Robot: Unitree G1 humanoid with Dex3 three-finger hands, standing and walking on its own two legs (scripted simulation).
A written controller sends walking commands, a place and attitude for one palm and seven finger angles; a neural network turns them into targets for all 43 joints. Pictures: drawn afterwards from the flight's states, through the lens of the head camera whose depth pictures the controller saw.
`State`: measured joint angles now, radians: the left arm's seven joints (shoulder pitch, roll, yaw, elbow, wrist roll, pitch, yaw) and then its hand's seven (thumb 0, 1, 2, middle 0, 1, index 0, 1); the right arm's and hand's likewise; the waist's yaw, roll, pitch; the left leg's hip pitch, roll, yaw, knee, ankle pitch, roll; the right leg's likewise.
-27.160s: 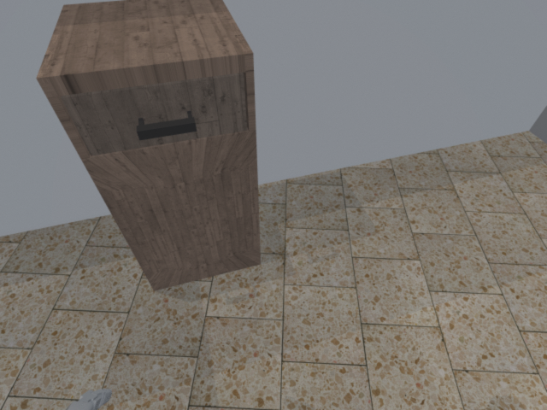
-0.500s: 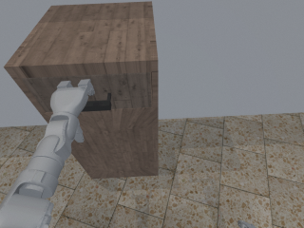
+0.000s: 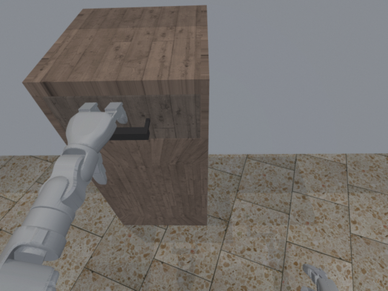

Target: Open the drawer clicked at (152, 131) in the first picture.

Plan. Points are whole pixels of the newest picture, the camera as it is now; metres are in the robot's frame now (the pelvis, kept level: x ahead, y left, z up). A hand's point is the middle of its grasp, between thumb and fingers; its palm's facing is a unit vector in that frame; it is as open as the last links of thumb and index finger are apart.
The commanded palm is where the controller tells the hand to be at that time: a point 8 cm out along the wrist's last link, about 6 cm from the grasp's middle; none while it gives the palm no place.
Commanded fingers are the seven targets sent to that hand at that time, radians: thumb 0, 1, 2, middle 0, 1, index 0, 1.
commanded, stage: re-aim the fingers above the handle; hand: left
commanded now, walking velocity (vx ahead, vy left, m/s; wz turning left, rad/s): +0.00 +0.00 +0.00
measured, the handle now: (125, 127) +0.50 +0.24 +0.02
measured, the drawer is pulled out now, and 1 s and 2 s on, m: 0.00 0.00 0.00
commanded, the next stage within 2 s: lower the fingers behind the handle in 1.90 s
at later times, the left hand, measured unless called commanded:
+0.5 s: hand (104, 134) +0.41 +0.25 +0.09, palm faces +0.04 -0.01 -1.00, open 13.8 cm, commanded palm +0.38 +0.25 +0.14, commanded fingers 0.00 -0.50 0.30 -0.30 -1.20 -0.30 -1.20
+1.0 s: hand (94, 131) +0.42 +0.27 +0.09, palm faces -0.01 +0.01 -1.00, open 13.8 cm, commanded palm +0.38 +0.25 +0.14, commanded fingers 0.00 -0.50 0.30 -0.30 -1.20 -0.30 -1.20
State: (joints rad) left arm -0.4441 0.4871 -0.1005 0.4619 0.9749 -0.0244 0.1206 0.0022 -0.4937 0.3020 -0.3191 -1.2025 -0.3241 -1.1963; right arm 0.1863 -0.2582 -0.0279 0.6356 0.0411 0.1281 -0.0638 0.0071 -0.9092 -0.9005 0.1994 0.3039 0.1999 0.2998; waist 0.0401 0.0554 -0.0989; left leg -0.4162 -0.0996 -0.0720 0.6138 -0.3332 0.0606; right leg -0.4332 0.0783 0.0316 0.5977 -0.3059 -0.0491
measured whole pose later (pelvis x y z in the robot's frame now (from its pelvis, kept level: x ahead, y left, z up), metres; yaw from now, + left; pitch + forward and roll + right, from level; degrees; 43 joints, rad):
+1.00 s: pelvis +0.01 +0.00 +0.00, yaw -2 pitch +10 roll +0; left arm -0.56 0.52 -0.03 0.70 1.00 0.10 0.14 0.01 -0.49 0.30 -0.31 -1.20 -0.32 -1.20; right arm 0.19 -0.24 0.01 0.63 0.05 0.16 -0.06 0.01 -0.91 -0.90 0.20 0.30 0.20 0.30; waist 0.01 0.06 -0.11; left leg -0.42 -0.09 -0.03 0.58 -0.33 0.06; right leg -0.46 0.09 0.07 0.58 -0.30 -0.05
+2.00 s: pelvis +0.00 -0.01 +0.00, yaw +0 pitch +9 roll +0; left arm -0.53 0.55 -0.13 0.68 0.91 0.21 -0.02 0.00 -0.49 0.30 -0.31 -1.20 -0.31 -1.19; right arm 0.24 -0.26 0.01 0.63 0.07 0.18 -0.07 0.01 -0.91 -0.90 0.20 0.30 0.20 0.30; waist 0.01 0.08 -0.11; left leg -0.40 -0.09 -0.06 0.56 -0.31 0.06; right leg -0.43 0.08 0.04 0.56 -0.28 -0.05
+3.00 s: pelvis -0.02 +0.01 -0.01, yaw -1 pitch +13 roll -1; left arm -0.65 0.41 -0.12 0.87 1.05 0.08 0.32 0.00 -0.49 0.30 -0.42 -1.39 -0.32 -1.20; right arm 0.25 -0.22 -0.01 0.66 0.04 0.14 -0.05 0.01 -0.91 -0.90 0.20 0.30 0.20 0.30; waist -0.02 0.05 -0.15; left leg -0.60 -0.10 -0.04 0.73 -0.35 0.07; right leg -0.62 0.08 0.04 0.71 -0.31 -0.04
